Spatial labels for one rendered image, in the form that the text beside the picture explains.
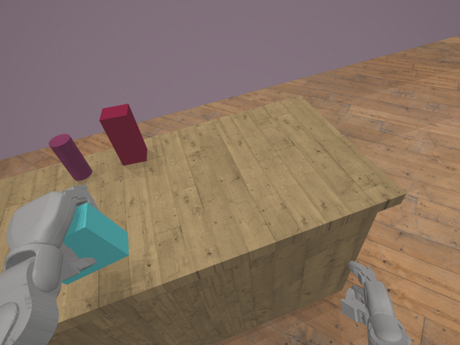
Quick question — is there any robot right forearm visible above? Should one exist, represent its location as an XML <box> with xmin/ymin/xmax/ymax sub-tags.
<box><xmin>367</xmin><ymin>313</ymin><xmax>412</xmax><ymax>345</ymax></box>

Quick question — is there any left robot hand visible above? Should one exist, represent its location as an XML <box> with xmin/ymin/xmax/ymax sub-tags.
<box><xmin>6</xmin><ymin>185</ymin><xmax>99</xmax><ymax>281</ymax></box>

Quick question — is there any table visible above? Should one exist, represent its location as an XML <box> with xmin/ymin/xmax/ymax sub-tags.
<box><xmin>0</xmin><ymin>96</ymin><xmax>406</xmax><ymax>345</ymax></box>

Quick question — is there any right robot hand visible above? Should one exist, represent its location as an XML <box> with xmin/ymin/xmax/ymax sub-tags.
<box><xmin>341</xmin><ymin>261</ymin><xmax>395</xmax><ymax>326</ymax></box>

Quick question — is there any sponge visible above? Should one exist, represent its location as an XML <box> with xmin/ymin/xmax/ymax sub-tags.
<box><xmin>62</xmin><ymin>202</ymin><xmax>129</xmax><ymax>285</ymax></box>

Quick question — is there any robot left forearm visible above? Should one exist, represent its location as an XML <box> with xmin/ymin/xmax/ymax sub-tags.
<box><xmin>0</xmin><ymin>244</ymin><xmax>63</xmax><ymax>345</ymax></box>

